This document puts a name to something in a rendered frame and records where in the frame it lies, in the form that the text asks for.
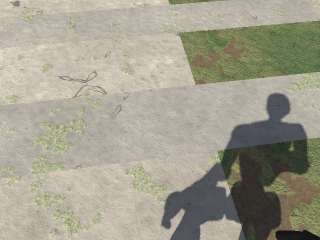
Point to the right robot hand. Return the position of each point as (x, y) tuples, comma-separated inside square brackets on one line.
[(295, 235)]

